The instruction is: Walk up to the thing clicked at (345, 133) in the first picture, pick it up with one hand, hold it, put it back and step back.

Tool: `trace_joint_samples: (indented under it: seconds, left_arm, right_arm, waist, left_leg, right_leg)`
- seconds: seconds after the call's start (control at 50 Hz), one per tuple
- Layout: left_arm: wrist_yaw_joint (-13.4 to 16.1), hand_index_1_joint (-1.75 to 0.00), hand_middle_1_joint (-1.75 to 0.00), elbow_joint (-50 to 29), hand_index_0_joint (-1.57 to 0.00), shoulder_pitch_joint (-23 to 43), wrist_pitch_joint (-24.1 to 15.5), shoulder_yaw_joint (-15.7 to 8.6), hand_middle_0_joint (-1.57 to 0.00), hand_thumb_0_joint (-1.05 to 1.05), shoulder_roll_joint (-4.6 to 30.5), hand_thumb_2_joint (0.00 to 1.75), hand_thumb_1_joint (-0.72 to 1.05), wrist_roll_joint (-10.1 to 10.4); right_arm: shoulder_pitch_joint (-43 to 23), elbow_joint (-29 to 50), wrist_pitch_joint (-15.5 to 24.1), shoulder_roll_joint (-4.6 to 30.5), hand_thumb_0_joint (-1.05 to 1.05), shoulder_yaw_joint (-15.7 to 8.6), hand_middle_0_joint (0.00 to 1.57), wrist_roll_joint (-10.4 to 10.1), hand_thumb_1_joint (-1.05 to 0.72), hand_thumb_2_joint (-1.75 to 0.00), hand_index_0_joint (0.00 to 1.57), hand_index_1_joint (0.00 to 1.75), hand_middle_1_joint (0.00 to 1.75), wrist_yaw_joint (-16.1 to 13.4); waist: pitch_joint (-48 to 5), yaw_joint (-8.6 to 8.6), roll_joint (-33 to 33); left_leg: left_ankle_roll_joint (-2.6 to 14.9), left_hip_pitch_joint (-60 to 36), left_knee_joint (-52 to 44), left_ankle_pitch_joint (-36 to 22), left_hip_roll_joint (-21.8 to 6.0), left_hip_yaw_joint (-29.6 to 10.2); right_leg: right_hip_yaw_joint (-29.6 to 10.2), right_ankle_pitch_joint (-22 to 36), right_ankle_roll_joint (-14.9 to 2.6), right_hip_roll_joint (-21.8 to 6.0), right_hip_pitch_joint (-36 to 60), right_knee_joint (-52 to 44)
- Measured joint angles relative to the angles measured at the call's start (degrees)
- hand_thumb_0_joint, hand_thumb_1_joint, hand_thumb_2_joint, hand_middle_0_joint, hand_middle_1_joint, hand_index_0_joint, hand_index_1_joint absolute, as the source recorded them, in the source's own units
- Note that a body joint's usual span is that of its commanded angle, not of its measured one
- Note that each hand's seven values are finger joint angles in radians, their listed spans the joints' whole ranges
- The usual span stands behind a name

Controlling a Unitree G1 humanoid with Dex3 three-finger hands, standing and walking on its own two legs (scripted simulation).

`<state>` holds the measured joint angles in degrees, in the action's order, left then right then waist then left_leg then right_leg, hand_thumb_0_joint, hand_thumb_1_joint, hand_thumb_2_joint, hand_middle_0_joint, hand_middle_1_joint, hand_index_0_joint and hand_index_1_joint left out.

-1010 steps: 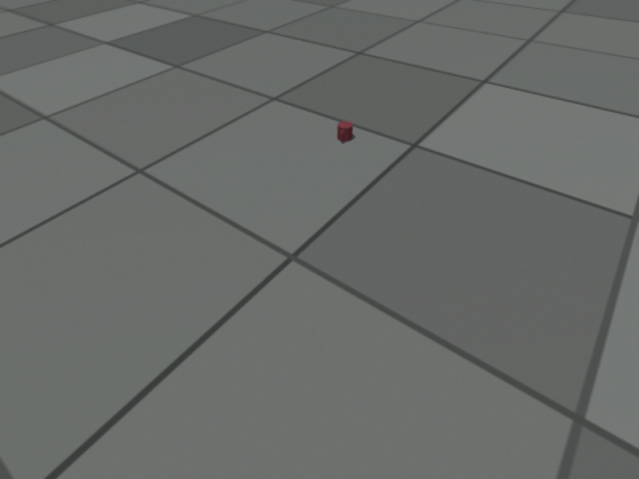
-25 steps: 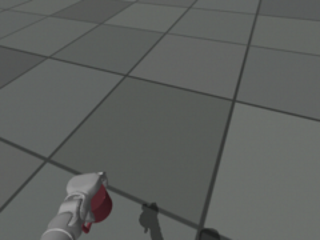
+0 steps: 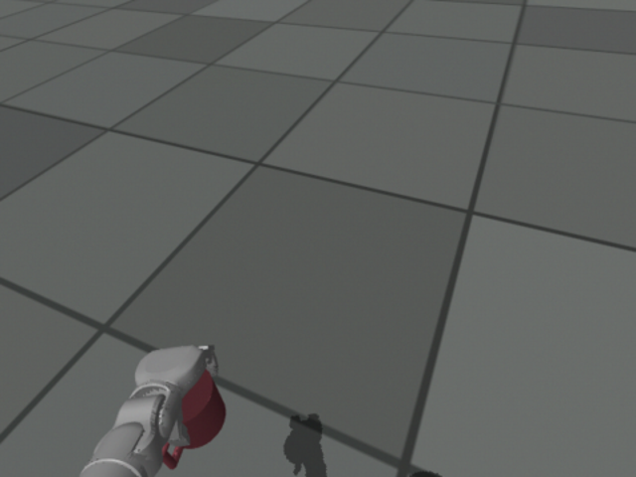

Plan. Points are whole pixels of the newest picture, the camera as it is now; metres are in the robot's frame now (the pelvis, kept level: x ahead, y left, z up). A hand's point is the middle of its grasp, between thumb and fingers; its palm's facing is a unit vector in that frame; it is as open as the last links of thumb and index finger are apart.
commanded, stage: hold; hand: left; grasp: from above
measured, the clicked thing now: (184, 416) +0.29 +0.22 -0.11
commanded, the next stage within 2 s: crouch in 1.18 s
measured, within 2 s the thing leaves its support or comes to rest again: neither
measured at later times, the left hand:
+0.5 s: hand (172, 412) +0.27 +0.22 -0.05, palm faces -0.46 -0.05 -0.88, open 11.4 cm
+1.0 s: hand (169, 415) +0.26 +0.22 -0.04, palm faces -0.48 -0.06 -0.88, open 11.4 cm
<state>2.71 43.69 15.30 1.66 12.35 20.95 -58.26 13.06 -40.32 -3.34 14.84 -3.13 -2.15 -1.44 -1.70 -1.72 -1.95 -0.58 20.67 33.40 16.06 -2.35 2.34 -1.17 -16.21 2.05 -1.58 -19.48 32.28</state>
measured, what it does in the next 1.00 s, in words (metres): stands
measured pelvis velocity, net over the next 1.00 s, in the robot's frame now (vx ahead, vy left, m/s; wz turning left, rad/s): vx -0.02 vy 0.00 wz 0.00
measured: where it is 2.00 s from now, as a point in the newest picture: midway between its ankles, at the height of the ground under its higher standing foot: outside the picture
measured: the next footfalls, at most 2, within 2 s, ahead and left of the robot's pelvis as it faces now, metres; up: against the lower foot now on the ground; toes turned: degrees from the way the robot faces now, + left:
none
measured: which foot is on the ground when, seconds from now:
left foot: down 0.00-1.00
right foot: down 0.00-1.00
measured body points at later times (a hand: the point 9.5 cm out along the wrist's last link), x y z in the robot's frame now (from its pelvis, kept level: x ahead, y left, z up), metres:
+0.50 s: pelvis -0.02 +0.00 +0.00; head -0.01 -0.02 +0.45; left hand +0.29 +0.22 +0.00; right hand +0.12 -0.26 -0.11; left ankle +0.01 +0.12 -0.73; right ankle +0.00 -0.14 -0.73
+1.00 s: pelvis -0.02 +0.00 +0.01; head -0.01 -0.02 +0.46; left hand +0.29 +0.22 +0.01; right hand +0.14 -0.25 -0.10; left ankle +0.01 +0.12 -0.73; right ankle +0.00 -0.14 -0.73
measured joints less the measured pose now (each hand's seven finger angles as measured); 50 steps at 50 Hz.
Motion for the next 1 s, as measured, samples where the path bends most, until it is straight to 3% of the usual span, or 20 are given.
trace_joint_samples:
  seconds: [0.74,1.0]
  left_arm:
    - [-4.5,-0.8,-0.81,-6.6,-0.53,-1.9,-0.6,0.9,-0.48,-0.01,1.1,0.77,-0.24,1.0]
    - [-4.6,-0.81,-0.82,-7.2,-0.52,-2.8,-1.1,0.7,-0.47,-0.01,1.3,0.78,-0.25,0.7]
  right_arm:
    - [-2.9,1.0,0.1,-0.3,0.01,1.6,0.2,-0.8,-0.91,-0.9,0.2,0.3,0.29,-1.2]
    - [-3.4,0.9,-0.2,-0.5,0.01,1.5,0.2,-0.8,-0.91,-0.9,0.2,0.3,0.29,-1.3]
  waist:
    - [1.8,1.78,-0.8]
    - [2.0,2.01,-0.6]
  left_leg:
    - [0.16,-4.3,-4.1,-3.2,0.4,0.1]
    - [0.09,-4.8,-4.9,-3.4,0.4,0.0]
  right_leg:
    - [0.0,3.0,0.06,-0.2,4.1,-3.8]
    - [0.0,3.1,-0.01,-0.3,4.5,-4.3]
